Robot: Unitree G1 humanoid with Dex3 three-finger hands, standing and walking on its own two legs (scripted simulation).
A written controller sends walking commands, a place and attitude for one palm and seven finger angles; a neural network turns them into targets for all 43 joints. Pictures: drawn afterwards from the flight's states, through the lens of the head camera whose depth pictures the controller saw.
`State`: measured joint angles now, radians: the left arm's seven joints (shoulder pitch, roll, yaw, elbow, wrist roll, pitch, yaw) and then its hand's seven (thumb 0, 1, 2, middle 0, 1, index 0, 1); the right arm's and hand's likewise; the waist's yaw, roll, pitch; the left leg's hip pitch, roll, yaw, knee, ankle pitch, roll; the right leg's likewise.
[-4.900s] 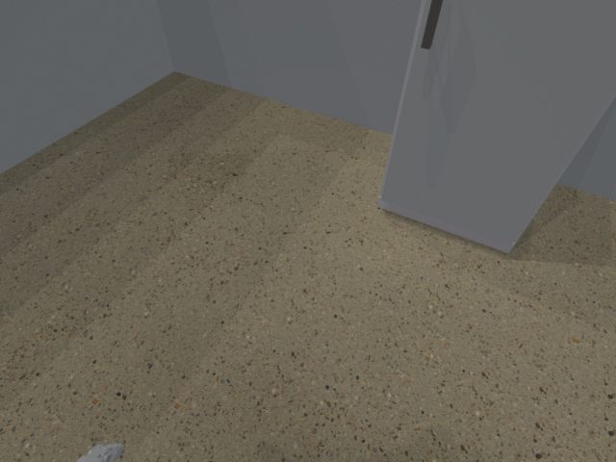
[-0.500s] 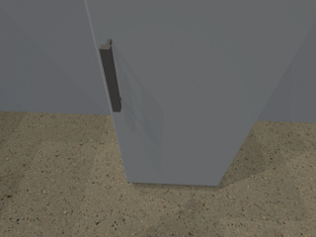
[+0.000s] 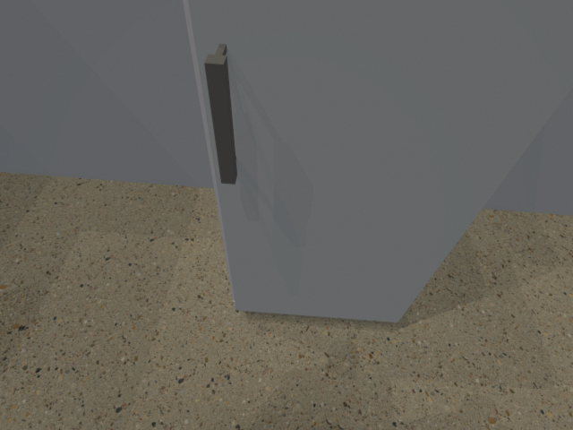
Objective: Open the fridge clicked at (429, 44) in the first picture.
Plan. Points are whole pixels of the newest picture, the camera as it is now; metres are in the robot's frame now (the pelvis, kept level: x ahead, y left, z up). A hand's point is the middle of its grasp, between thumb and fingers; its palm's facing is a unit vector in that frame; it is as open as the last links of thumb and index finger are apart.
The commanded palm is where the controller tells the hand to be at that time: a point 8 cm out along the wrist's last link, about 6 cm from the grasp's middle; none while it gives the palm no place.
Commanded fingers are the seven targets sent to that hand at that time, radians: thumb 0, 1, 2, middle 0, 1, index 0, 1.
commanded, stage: come to a stop and stand still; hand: left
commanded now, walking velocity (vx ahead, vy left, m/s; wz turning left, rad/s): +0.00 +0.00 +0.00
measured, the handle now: (226, 120) +0.54 +0.13 +0.13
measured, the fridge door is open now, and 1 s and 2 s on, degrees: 0 0 0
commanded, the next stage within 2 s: look again from close up in 1.02 s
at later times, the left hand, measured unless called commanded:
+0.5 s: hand out of the picture -0.05 +0.20 -0.17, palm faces +0.01 -0.98 -0.21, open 7.4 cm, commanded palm none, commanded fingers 0.00 0.90 0.90 -0.20 -0.30 -0.20 -0.30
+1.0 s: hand out of the picture -0.06 +0.14 -0.18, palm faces +0.04 -0.99 -0.14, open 7.4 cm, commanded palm none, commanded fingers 0.00 0.90 0.90 -0.20 -0.30 -0.20 -0.30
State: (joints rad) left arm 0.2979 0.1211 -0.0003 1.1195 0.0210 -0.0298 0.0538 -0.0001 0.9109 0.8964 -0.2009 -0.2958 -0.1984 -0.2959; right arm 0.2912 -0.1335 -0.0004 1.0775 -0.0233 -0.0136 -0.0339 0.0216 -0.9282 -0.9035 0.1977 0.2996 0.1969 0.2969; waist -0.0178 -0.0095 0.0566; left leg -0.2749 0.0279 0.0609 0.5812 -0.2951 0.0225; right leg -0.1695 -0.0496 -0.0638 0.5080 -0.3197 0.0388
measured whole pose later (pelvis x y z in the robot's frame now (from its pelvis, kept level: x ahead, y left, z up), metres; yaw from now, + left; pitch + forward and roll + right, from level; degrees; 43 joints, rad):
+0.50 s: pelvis -0.03 +0.02 +0.00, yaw +0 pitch -1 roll +0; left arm 0.36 0.19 0.00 1.04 0.03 0.01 0.03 0.00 0.91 0.90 -0.20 -0.30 -0.20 -0.30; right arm 0.28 -0.18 -0.01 1.01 -0.02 0.00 -0.01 0.01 -0.92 -0.90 0.20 0.30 0.20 0.30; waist 0.01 -0.02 -0.01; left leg -0.27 -0.01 0.09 0.48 -0.20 0.05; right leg -0.20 -0.09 -0.04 0.48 -0.26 0.05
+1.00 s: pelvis -0.04 -0.01 +0.00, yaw +0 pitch -2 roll -1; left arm 0.35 0.12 0.00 1.07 0.02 0.00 0.04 0.00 0.91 0.90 -0.20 -0.30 -0.20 -0.30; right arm 0.32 -0.12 0.00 1.10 -0.01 0.00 -0.02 0.01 -0.91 -0.90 0.20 0.30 0.20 0.30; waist 0.00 -0.02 0.01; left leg -0.28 0.03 0.05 0.49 -0.18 0.01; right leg -0.21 -0.04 -0.07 0.49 -0.25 0.02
